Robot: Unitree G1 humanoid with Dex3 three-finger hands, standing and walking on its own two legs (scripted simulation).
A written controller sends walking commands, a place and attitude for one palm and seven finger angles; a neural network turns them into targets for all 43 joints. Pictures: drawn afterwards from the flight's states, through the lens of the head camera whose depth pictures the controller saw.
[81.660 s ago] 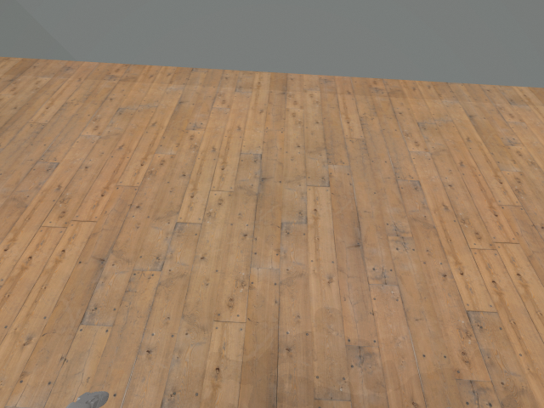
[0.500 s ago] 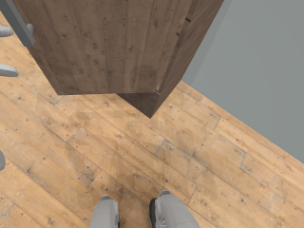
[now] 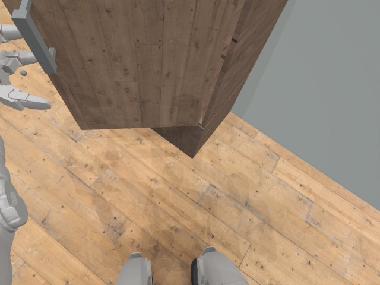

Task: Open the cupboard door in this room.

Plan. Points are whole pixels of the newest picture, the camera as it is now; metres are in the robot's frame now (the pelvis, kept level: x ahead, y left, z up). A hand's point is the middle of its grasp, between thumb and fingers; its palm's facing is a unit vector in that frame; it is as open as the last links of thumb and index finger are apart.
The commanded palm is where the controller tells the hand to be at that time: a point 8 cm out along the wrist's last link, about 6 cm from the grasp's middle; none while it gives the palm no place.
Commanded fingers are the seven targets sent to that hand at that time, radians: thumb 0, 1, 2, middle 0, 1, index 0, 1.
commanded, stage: slide the fingers in behind the handle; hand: left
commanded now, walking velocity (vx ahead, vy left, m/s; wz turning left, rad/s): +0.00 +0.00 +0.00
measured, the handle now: (39, 38) +0.59 +0.26 +0.09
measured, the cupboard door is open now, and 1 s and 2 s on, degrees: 43 43 42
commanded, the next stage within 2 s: move the hooked fingers beside the handle in 0.76 s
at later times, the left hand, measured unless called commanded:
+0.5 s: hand (29, 76) +0.50 +0.26 +0.09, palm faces +0.08 -1.00 -0.02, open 14.8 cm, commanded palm +0.49 +0.26 +0.08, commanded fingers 0.00 -0.50 0.30 -0.30 -1.20 -0.30 -1.20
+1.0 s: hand (26, 74) +0.50 +0.26 +0.09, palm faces +0.07 -1.00 -0.01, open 14.5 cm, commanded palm +0.50 +0.27 +0.08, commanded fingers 0.00 -0.50 0.30 -0.30 -1.20 -0.30 -1.20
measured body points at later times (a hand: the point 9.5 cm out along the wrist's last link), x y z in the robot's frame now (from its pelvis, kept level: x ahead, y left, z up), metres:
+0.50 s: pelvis +0.00 +0.00 +0.00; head +0.13 +0.04 +0.43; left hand +0.49 +0.31 +0.09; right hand +0.02 -0.27 -0.11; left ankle +0.00 +0.10 -0.67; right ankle +0.01 -0.14 -0.67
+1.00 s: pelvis +0.00 -0.01 +0.00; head +0.14 +0.04 +0.42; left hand +0.49 +0.32 +0.09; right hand +0.02 -0.27 -0.11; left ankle +0.00 +0.10 -0.67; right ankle +0.01 -0.14 -0.67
